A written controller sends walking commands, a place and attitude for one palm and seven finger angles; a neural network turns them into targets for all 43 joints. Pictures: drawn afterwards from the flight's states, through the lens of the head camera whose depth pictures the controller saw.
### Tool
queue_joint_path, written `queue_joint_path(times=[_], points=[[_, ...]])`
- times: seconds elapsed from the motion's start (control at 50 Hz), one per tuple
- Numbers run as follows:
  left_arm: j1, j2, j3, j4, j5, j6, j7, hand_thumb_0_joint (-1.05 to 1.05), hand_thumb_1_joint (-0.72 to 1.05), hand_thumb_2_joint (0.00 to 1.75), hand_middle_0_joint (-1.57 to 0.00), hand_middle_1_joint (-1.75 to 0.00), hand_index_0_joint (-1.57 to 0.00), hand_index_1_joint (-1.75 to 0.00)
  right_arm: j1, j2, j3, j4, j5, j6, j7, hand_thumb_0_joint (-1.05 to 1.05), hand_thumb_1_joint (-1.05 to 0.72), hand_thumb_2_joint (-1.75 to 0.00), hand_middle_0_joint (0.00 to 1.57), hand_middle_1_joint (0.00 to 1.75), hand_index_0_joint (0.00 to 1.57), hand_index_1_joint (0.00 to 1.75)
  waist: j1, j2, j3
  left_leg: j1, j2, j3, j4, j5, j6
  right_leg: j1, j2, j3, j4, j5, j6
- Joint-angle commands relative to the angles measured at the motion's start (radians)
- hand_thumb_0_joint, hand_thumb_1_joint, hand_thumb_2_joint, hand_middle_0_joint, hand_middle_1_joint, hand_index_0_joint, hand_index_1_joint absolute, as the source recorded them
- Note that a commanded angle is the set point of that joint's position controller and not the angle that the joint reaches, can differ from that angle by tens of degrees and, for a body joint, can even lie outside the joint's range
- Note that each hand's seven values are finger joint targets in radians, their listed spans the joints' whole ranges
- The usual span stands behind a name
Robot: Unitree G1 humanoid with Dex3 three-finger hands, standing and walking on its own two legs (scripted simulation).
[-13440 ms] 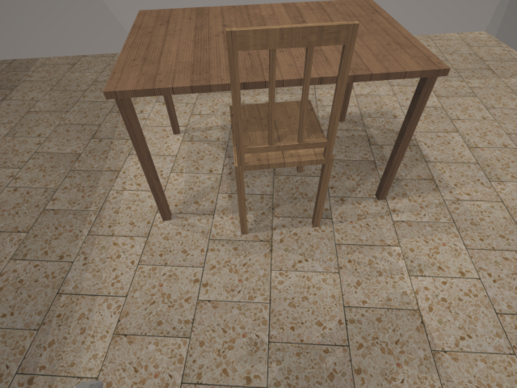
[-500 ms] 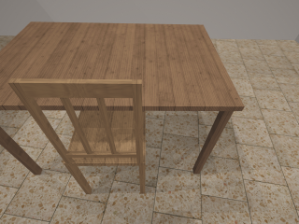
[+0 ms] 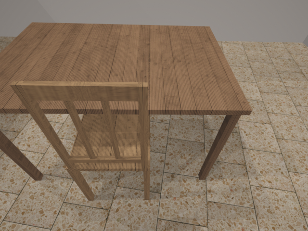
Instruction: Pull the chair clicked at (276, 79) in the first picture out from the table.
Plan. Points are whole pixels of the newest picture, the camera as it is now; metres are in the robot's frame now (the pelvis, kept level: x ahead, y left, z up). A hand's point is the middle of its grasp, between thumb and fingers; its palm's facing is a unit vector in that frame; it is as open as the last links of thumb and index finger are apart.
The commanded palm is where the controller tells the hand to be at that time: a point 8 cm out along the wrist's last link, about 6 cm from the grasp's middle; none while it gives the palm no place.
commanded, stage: look again from close up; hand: left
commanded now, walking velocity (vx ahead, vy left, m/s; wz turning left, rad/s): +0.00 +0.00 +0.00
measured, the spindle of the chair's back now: (82, 133) +0.44 +0.28 -0.07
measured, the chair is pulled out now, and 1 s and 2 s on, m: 0.00 0.00 0.00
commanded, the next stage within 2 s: shuffle to correct the standing spot in 0.40 s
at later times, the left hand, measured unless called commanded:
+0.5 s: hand out of the picture -0.03 +0.16 -0.18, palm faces +0.02 -0.99 -0.15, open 7.4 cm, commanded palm none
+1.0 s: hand out of the picture -0.02 +0.22 -0.18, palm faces +0.05 -0.97 -0.22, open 7.4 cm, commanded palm none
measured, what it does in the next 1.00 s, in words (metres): stands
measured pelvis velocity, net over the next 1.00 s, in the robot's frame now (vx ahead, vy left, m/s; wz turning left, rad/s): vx -0.01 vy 0.04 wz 0.02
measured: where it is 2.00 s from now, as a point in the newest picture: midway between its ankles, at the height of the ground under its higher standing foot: outside the picture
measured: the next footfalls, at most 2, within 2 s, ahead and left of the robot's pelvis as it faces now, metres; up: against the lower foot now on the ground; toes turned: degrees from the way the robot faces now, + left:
none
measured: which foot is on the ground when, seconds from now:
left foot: down 0.00-1.00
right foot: down 0.00-1.00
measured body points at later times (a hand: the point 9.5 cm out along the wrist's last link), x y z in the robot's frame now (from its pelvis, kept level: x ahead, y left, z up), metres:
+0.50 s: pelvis +0.00 +0.01 +0.00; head +0.01 +0.02 +0.45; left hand -0.03 +0.21 -0.16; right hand -0.04 -0.18 -0.16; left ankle -0.03 +0.08 -0.74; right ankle +0.02 -0.10 -0.74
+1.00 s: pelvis -0.01 +0.04 -0.01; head +0.01 +0.05 +0.44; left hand -0.02 +0.27 -0.17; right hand -0.01 -0.17 -0.16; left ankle -0.03 +0.08 -0.74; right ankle +0.02 -0.10 -0.74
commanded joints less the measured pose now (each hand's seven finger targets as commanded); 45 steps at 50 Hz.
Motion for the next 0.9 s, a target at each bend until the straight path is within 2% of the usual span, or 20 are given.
queue_joint_path(times=[0.0,0.04,0.1,0.12,0.16,0.22,0.48,0.56,0.62,0.66,0.72,0.78,0.82,0.84,0.88], points=[[0.095,0.075,0.013,-0.019,-0.004,-0.013,0.001,0.0,0.9,0.9,-0.2,-0.3,-0.2,-0.3,0.105,-0.073,-0.006,-0.006,0.005,-0.002,-0.007,0.0,-0.9,-0.9,0.2,0.3,0.2,0.3,-0.005,0.023,0.081,-0.035,0.127,-0.138,-0.088,0.104,0.002,-0.047,-0.111,0.139,-0.083,0.104,-0.021],[0.096,0.077,0.012,-0.019,-0.004,-0.012,0.0,0.0,0.9,0.9,-0.2,-0.3,-0.2,-0.3,0.104,-0.07,-0.006,-0.007,0.006,0.0,-0.006,0.0,-0.9,-0.9,0.2,0.3,0.2,0.3,-0.004,0.019,0.101,-0.048,0.128,-0.139,-0.097,0.075,0.004,-0.057,-0.107,0.137,-0.091,0.076,-0.02],[0.095,0.075,0.014,-0.021,-0.004,-0.012,0.0,0.0,0.9,0.9,-0.2,-0.3,-0.2,-0.3,0.106,-0.074,-0.007,-0.007,0.005,0.0,-0.005,0.0,-0.9,-0.9,0.2,0.3,0.2,0.3,-0.006,0.01,0.09,-0.043,0.126,-0.139,-0.092,0.066,0.003,-0.06,-0.108,0.141,-0.088,0.066,-0.021],[0.096,0.074,0.014,-0.021,-0.003,-0.012,0.0,0.0,0.9,0.9,-0.2,-0.3,-0.2,-0.3,0.107,-0.074,-0.007,-0.008,0.004,-0.001,-0.005,0.0,-0.9,-0.9,0.2,0.3,0.2,0.3,-0.005,0.023,0.083,-0.041,0.126,-0.137,-0.092,0.064,0.003,-0.058,-0.108,0.141,-0.088,0.064,-0.02],[0.097,0.073,0.013,-0.023,-0.003,-0.011,0.0,0.0,0.9,0.9,-0.2,-0.3,-0.2,-0.3,0.105,-0.073,-0.008,-0.009,0.005,0.0,-0.004,0.0,-0.9,-0.9,0.2,0.3,0.2,0.3,-0.004,0.008,0.096,-0.055,0.125,-0.14,-0.094,0.052,0.004,-0.061,-0.107,0.14,-0.092,0.054,-0.018],[0.102,0.072,0.014,-0.022,-0.003,-0.014,0.0,0.0,0.9,0.9,-0.2,-0.3,-0.2,-0.3,0.109,-0.075,-0.007,-0.008,0.005,-0.003,-0.004,0.0,-0.9,-0.9,0.2,0.3,0.2,0.3,-0.006,0.012,0.071,-0.035,0.125,-0.139,-0.089,0.082,0.005,-0.052,-0.109,0.141,-0.083,0.083,-0.02],[0.105,0.07,0.012,-0.018,-0.003,-0.011,0.001,0.0,0.9,0.9,-0.2,-0.3,-0.2,-0.3,0.109,-0.072,-0.005,-0.006,0.006,-0.007,-0.007,0.0,-0.9,-0.9,0.2,0.3,0.2,0.3,-0.004,0.025,0.083,-0.038,0.132,-0.144,-0.1,0.109,0.006,-0.052,-0.109,0.132,-0.073,0.092,-0.019],[0.099,0.094,0.025,-0.029,-0.002,-0.01,0.004,0.0,0.9,0.9,-0.2,-0.3,-0.2,-0.3,0.102,-0.084,-0.006,-0.02,0.003,0.006,-0.003,0.0,-0.9,-0.9,0.2,0.3,0.2,0.3,0.007,0.039,0.087,-0.078,0.115,-0.144,-0.072,0.077,0.004,-0.046,-0.137,0.144,-0.061,0.071,-0.032],[0.094,0.108,0.036,-0.037,0.0,-0.009,0.006,0.0,0.9,0.9,-0.2,-0.3,-0.2,-0.3,0.102,-0.09,-0.011,-0.033,0.001,0.015,0.0,0.0,-0.9,-0.9,0.2,0.3,0.2,0.3,0.008,0.019,0.065,-0.079,0.105,-0.141,-0.047,0.063,0.003,-0.05,-0.16,0.162,-0.051,0.066,-0.045],[0.081,0.117,0.04,-0.045,0.001,-0.006,0.008,0.0,0.9,0.9,-0.2,-0.3,-0.2,-0.3,0.096,-0.096,-0.014,-0.045,0.0,0.022,0.001,0.0,-0.9,-0.9,0.2,0.3,0.2,0.3,0.009,0.0,0.076,-0.097,0.1,-0.137,-0.034,0.054,0.001,-0.058,-0.173,0.173,-0.046,0.062,-0.052],[0.074,0.131,0.05,-0.056,0.002,-0.002,0.01,0.0,0.9,0.9,-0.2,-0.3,-0.2,-0.3,0.094,-0.101,-0.018,-0.064,-0.002,0.028,0.003,0.0,-0.9,-0.9,0.2,0.3,0.2,0.3,0.011,-0.024,0.048,-0.095,0.092,-0.132,-0.014,0.059,-0.001,-0.05,-0.194,0.187,-0.036,0.077,-0.062],[0.058,0.146,0.057,-0.075,0.004,0.006,0.013,0.0,0.9,0.9,-0.2,-0.3,-0.2,-0.3,0.081,-0.111,-0.021,-0.086,-0.004,0.037,0.004,0.0,-0.9,-0.9,0.2,0.3,0.2,0.3,0.011,-0.029,0.067,-0.114,0.088,-0.132,-0.003,0.042,-0.003,-0.073,-0.207,0.194,-0.027,0.052,-0.069],[0.049,0.152,0.063,-0.086,0.006,0.011,0.013,0.0,0.9,0.9,-0.2,-0.3,-0.2,-0.3,0.079,-0.116,-0.024,-0.101,-0.005,0.04,0.006,0.0,-0.9,-0.9,0.2,0.3,0.2,0.3,0.011,-0.013,0.059,-0.105,0.091,-0.14,-0.005,0.039,0.002,-0.094,-0.203,0.184,-0.014,0.02,-0.067],[0.036,0.148,0.059,-0.088,0.006,0.014,0.012,0.0,0.9,0.9,-0.2,-0.3,-0.2,-0.3,0.075,-0.118,-0.023,-0.103,-0.005,0.04,0.006,0.0,-0.9,-0.9,0.2,0.3,0.2,0.3,0.008,0.005,0.072,-0.096,0.103,-0.157,-0.025,0.039,0.009,-0.115,-0.181,0.162,-0.007,-0.005,-0.058],[0.036,0.114,0.047,-0.087,0.008,0.014,0.009,0.0,0.9,0.9,-0.2,-0.3,-0.2,-0.3,0.085,-0.121,-0.02,-0.101,-0.004,0.025,0.004,0.0,-0.9,-0.9,0.2,0.3,0.2,0.3,0.003,0.027,0.047,-0.061,0.144,-0.2,-0.073,0.108,0.026,-0.118,-0.134,0.101,0.032,-0.002,-0.031]])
